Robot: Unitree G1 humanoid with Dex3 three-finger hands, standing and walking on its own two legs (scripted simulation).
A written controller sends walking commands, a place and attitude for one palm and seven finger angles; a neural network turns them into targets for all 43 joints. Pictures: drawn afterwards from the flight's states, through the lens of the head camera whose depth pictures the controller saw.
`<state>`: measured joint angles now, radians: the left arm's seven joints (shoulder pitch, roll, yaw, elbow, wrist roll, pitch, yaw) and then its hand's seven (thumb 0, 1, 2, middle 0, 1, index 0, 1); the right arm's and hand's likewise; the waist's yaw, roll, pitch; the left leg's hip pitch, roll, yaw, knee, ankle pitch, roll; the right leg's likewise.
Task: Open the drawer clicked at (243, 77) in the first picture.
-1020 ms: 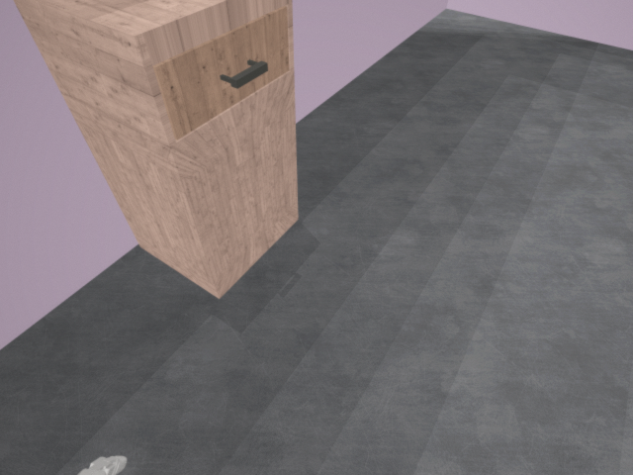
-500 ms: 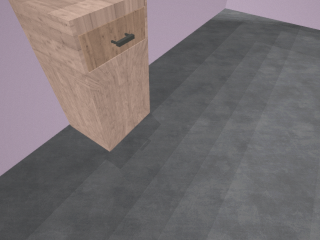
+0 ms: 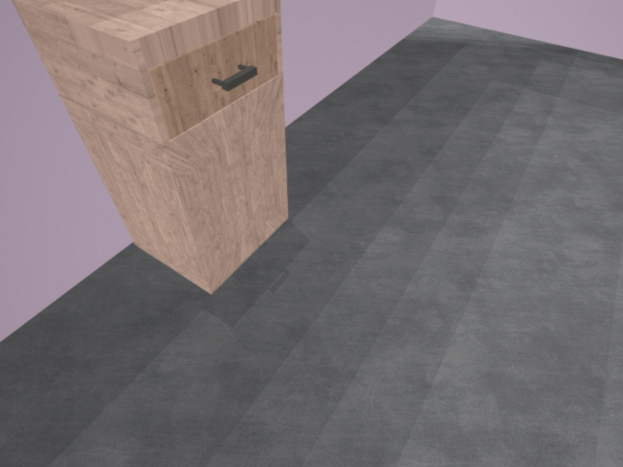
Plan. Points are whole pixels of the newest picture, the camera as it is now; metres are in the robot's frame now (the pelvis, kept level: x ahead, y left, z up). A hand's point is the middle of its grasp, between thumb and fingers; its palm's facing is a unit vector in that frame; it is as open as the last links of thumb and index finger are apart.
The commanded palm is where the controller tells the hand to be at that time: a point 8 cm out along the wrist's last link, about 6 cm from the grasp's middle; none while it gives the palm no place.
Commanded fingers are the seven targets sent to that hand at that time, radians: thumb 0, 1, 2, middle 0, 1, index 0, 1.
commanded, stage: look at it before walking up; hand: left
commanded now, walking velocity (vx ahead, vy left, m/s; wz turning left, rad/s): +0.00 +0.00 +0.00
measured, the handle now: (234, 76) +1.04 +0.27 +0.00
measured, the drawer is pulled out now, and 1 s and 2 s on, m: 0.00 0.00 0.00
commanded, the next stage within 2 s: walk around to get in front in 0.52 s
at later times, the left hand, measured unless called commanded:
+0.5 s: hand out of the picture +0.07 +0.25 -0.16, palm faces -0.03 -0.94 -0.33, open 7.4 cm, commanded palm none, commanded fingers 0.00 0.90 0.90 -0.20 -0.30 -0.20 -0.30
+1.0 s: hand out of the picture +0.06 +0.19 -0.18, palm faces -0.13 -0.95 -0.27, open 7.4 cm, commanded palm none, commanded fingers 0.00 0.90 0.90 -0.20 -0.30 -0.20 -0.30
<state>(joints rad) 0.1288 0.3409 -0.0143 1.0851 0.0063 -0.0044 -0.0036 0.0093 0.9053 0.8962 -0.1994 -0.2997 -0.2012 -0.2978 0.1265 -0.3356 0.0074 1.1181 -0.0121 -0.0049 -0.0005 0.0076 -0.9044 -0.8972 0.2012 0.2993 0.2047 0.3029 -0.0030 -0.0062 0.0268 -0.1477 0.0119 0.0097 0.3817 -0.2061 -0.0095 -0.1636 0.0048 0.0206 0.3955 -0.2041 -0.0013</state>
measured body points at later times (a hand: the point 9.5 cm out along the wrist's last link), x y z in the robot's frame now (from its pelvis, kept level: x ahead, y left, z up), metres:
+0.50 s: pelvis +0.00 +0.00 +0.00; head +0.01 +0.01 +0.45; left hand +0.07 +0.30 -0.13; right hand +0.09 -0.29 -0.13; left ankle +0.00 +0.13 -0.74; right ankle +0.01 -0.12 -0.74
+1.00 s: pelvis -0.01 -0.01 -0.03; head +0.01 -0.03 +0.42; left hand +0.07 +0.24 -0.16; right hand +0.04 -0.28 -0.18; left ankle +0.00 +0.12 -0.75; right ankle -0.01 -0.11 -0.75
